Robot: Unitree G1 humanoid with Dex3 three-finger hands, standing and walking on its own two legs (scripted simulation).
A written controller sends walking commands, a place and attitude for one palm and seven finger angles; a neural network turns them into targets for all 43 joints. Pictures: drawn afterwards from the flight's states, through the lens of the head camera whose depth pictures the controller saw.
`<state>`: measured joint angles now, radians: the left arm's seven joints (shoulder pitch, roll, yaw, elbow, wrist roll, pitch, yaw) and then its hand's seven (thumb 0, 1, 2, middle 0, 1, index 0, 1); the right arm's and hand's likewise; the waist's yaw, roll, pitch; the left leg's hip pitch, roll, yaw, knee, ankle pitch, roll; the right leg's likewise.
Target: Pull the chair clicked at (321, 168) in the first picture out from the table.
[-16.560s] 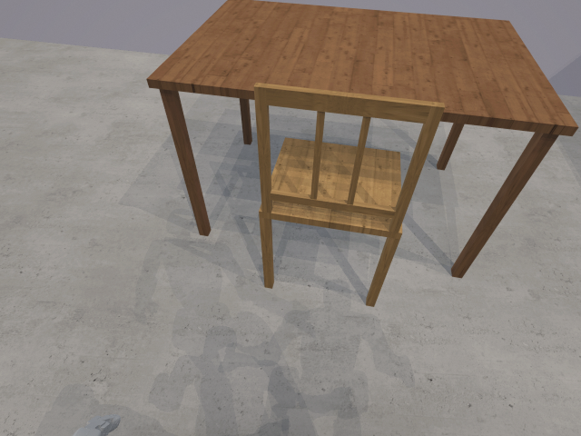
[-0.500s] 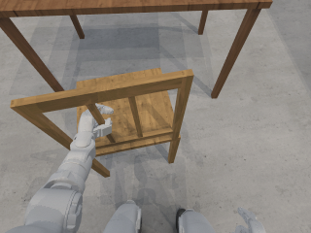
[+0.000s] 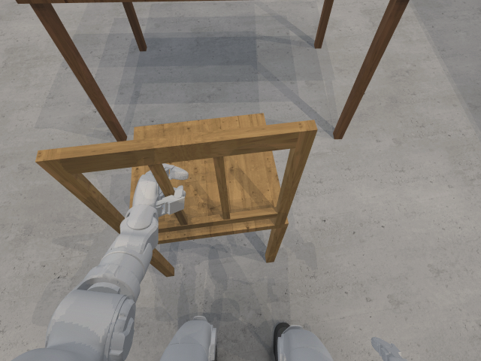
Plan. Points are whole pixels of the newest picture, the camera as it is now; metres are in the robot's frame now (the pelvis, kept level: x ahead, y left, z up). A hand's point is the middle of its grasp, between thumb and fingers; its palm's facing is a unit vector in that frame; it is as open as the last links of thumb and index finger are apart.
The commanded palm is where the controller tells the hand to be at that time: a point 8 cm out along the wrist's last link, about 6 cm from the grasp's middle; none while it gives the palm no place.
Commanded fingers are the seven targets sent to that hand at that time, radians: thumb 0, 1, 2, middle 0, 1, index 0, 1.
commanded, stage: step backward, pulling the chair out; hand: left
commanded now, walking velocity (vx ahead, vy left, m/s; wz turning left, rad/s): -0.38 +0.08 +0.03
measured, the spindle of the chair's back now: (171, 197) +0.41 +0.15 -0.09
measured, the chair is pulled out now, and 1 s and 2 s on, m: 0.44 0.70 0.70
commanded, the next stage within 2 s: stop walking, hand still on the chair in 0.24 s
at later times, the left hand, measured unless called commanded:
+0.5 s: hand (145, 290) +0.22 +0.17 -0.05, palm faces +0.04 -0.98 -0.19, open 5.1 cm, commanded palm +0.21 +0.21 -0.05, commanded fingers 0.00 0.90 0.90 -0.50 -1.45 -0.50 -1.45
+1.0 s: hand (131, 352) +0.14 +0.17 -0.06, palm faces +0.07 -0.98 -0.18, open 5.0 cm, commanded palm +0.11 +0.22 -0.05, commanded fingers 0.00 0.90 0.90 -0.50 -1.45 -0.50 -1.45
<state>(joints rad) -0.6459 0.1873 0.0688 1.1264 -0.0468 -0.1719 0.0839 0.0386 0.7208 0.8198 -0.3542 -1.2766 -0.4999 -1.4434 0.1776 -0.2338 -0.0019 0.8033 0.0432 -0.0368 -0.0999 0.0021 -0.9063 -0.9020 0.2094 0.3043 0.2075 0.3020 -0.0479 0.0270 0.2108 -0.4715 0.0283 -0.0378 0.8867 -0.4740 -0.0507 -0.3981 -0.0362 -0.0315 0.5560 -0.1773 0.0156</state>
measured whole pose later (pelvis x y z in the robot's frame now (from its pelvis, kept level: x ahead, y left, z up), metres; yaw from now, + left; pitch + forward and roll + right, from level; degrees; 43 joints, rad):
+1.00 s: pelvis -0.14 +0.02 +0.01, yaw -1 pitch -2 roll +0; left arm -0.16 0.15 0.02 0.87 -0.03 -0.18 0.07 0.02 0.73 0.84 -0.41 -1.33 -0.50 -1.44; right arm 0.25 -0.20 0.02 0.73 0.02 -0.03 -0.09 0.00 -0.91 -0.90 0.21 0.30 0.21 0.30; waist 0.01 0.03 0.05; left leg -0.22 0.02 0.03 0.50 -0.25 0.01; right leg -0.22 -0.01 0.01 0.47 -0.23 0.02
